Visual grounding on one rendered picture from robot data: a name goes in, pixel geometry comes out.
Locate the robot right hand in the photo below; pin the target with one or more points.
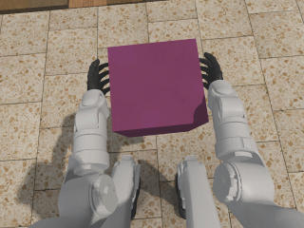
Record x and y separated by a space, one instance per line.
212 69

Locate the robot right thigh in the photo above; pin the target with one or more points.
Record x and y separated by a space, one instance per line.
200 208

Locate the left robot foot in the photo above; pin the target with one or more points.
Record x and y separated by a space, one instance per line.
133 211

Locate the robot left hand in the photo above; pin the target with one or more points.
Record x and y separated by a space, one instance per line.
94 78

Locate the right robot forearm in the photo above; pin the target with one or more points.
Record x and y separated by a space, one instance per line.
233 138

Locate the robot left upper arm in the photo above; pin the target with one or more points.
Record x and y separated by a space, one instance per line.
83 202

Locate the left robot forearm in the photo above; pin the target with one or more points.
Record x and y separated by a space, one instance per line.
89 153

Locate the robot right upper arm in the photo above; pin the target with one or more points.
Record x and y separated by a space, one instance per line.
247 189

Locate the carton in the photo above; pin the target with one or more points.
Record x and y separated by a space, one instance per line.
156 88

